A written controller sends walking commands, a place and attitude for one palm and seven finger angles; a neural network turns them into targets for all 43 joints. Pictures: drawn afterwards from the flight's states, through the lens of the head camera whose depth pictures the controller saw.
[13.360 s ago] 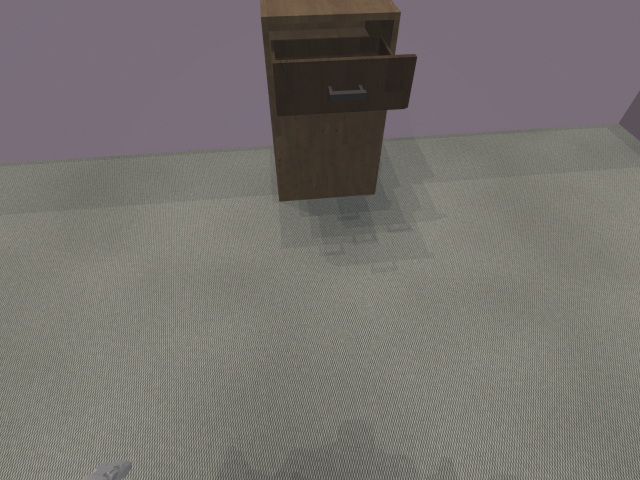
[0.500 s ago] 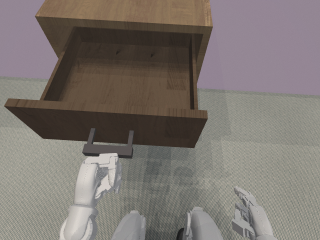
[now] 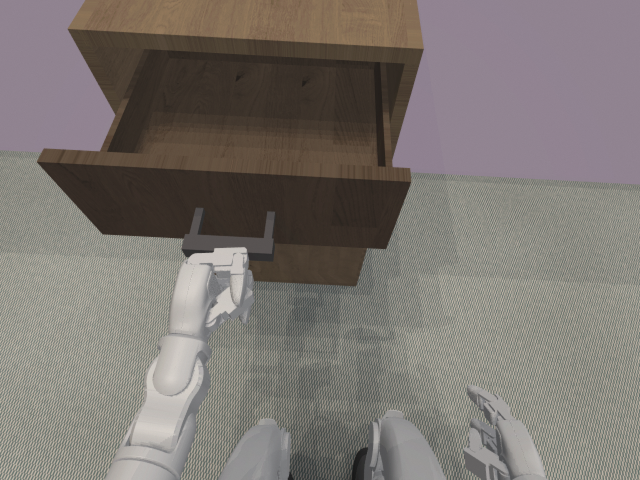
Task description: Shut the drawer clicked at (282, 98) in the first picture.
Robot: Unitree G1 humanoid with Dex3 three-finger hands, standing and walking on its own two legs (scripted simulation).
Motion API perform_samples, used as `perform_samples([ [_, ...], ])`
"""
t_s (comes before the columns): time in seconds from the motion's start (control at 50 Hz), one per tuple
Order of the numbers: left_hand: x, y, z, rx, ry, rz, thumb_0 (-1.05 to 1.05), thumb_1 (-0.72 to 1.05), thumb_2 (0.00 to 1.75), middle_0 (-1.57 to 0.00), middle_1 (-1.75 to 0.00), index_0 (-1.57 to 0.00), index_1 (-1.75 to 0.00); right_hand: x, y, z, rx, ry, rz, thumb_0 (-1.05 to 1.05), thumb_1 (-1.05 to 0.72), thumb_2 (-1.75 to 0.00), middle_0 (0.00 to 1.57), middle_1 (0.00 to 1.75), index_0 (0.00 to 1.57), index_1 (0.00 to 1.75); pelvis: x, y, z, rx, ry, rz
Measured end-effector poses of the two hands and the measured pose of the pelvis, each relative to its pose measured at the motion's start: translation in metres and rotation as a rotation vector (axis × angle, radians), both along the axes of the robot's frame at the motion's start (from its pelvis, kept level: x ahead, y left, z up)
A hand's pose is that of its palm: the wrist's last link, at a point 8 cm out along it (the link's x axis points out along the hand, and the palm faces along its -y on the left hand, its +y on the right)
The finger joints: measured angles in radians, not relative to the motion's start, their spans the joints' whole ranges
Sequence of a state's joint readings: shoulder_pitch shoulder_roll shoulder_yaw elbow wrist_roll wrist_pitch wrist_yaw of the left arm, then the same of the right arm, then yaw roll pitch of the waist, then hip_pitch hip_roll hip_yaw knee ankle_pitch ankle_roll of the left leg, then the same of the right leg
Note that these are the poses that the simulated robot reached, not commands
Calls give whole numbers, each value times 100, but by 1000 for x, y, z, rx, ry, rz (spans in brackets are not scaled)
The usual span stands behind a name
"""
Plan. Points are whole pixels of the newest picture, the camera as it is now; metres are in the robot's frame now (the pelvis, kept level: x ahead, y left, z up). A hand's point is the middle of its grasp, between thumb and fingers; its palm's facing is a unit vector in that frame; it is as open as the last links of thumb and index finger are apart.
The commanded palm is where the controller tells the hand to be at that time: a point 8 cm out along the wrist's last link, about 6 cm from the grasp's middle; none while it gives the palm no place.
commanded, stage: push the drawer shut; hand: left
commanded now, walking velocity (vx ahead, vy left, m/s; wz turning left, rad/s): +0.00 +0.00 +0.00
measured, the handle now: (232, 233) +0.41 +0.13 +0.03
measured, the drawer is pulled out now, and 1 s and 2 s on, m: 0.20 0.09 0.00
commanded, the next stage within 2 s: pull the fist back off the drawer in 1.90 s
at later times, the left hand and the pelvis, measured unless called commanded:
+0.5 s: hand (262, 252) +0.38 +0.09 +0.03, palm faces -0.05 -1.00 -0.04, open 3.2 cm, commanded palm +0.37 +0.14 +0.03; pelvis +0.00 -0.01 +0.00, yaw +0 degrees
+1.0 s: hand (267, 211) +0.44 +0.09 +0.03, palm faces -0.02 -1.00 -0.05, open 3.4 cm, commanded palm +0.43 +0.14 +0.03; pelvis -0.01 -0.02 +0.00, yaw -1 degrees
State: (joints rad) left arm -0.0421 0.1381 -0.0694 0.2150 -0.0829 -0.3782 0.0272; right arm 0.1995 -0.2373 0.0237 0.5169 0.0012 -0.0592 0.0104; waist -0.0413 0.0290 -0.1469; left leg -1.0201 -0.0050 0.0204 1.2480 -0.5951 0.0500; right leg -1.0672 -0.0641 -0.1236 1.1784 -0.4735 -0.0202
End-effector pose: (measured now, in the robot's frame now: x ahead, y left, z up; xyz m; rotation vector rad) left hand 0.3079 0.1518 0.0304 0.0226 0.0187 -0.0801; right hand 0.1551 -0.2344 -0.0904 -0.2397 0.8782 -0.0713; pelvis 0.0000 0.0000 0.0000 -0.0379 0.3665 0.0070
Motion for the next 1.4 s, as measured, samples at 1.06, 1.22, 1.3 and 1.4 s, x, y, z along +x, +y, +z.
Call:
perform_samples([
  [1.06,120,-12,3,29,-33,61,3,92,95,-140,-160,-140,-160,-106,-41,-19,-24,296,-156,1,-90,-90,20,30,20,30,-7,-16,3,24,49,-25],
  [1.22,145,-12,2,28,-32,63,1,91,95,-141,-160,-140,-160,-127,-38,-24,-34,352,-168,1,-90,-90,20,30,20,30,-11,-13,-2,19,70,-25],
  [1.3,160,-12,3,28,-30,61,2,92,95,-140,-160,-140,-160,-139,-36,-25,-35,384,-182,1,-90,-90,20,30,20,30,-11,-10,-4,17,86,-29],
  [1.4,175,-14,4,24,-25,58,3,93,95,-140,-160,-140,-160,-155,-31,-24,-31,433,-201,1,-90,-90,20,30,20,30,-10,-7,-5,13,100,-36],
])
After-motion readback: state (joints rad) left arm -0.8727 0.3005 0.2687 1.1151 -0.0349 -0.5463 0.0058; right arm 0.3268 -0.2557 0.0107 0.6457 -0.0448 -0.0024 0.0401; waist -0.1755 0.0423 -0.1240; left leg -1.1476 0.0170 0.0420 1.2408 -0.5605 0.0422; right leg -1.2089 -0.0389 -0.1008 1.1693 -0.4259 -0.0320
